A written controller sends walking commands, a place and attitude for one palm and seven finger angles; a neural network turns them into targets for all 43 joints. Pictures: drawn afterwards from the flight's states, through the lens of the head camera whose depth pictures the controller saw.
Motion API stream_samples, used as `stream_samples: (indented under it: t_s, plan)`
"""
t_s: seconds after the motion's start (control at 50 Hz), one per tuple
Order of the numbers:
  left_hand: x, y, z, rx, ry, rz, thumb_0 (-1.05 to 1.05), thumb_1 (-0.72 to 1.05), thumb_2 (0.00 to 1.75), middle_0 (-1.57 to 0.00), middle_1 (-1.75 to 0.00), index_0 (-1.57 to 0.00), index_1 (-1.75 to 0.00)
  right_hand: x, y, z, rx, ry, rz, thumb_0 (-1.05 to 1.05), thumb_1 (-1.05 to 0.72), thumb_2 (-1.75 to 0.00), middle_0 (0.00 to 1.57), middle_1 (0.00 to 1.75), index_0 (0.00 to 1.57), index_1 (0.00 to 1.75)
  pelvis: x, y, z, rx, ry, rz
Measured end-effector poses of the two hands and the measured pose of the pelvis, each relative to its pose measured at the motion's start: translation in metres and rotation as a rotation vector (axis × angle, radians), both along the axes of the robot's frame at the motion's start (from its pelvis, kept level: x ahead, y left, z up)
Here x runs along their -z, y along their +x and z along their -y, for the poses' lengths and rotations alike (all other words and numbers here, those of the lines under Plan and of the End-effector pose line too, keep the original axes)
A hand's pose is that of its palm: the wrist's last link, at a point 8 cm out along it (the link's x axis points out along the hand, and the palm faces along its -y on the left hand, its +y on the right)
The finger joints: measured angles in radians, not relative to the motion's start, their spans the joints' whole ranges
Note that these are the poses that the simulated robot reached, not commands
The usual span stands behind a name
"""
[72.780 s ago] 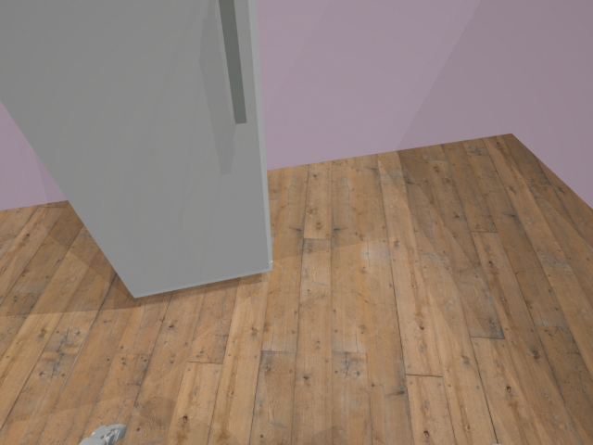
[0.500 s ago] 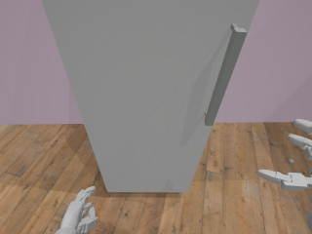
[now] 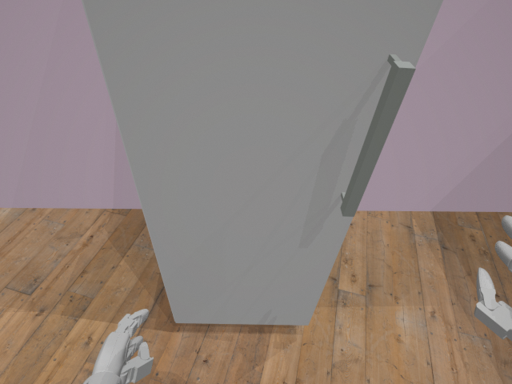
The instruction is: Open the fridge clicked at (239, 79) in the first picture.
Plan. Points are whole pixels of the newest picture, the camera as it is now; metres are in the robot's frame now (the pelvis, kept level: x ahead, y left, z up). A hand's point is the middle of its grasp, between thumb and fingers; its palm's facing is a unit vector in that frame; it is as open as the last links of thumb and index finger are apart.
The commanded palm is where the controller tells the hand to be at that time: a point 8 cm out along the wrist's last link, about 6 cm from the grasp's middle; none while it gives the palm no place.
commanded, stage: draw the hand back to the body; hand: right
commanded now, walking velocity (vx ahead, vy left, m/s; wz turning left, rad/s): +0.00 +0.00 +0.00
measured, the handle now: (367, 146) +0.48 -0.20 +0.16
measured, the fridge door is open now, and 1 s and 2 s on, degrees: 2 2 2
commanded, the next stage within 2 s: step back with the hand held close in 0.32 s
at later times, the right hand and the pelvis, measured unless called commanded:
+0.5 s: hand (476, 302) +0.18 -0.24 +0.16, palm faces +0.44 +0.81 -0.39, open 7.4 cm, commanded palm +0.13 -0.28 +0.17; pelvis -0.01 +0.02 +0.00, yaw +0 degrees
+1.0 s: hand out of the picture +0.15 -0.28 +0.15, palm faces +0.38 +0.81 -0.45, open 7.4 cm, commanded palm +0.09 -0.32 +0.17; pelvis -0.06 -0.02 -0.01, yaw +2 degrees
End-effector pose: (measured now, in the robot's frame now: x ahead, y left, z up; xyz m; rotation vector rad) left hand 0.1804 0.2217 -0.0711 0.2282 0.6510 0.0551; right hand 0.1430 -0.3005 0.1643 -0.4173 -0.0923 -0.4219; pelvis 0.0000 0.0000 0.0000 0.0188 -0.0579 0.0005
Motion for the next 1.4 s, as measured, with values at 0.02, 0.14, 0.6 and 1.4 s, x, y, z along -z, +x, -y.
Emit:
stream_samples:
  t_s: [0.02,0.14,0.6,1.4]
  plan:
    - [0.0,0.001,0.0,0.003,0.0,0.003,0.01,0.9,0.9,-0.2,-0.3,-0.2,-0.3,-0.001,-0.002,-0.001,0.004,-0.002,0.003,0.01,-0.72,-0.81,0.22,0.41,0.22,0.41,0.0,0.0,-0.001,0.002,0.0,0.001]
    - [0.0,0.004,0.0,0.016,-0.009,0.01,0.01,0.9,0.9,-0.2,-0.3,-0.2,-0.3,-0.006,-0.008,-0.005,0.028,-0.008,0.025,0.01,-0.83,-0.87,0.22,0.34,0.22,0.34,0.0,-0.005,-0.007,0.008,-0.005,0.01]
    - [0.008,-0.021,-0.033,-0.062,0.002,-0.048,0.01,0.9,0.9,-0.2,-0.3,-0.2,-0.3,-0.017,0.001,-0.019,0.0,-0.088,0.073,0.01,-0.89,-0.9,0.21,0.3,0.21,0.3,0.001,-0.014,-0.021,-0.011,0.006,-0.035]
    - [-0.002,-0.11,0.038,-0.011,0.087,-0.061,0.01,0.9,0.9,-0.2,-0.3,-0.2,-0.3,-0.005,-0.088,0.041,-0.069,-0.141,0.21,0.01,-0.89,-0.9,0.21,0.3,0.21,0.3,0.011,-0.107,0.034,0.002,0.053,-0.113]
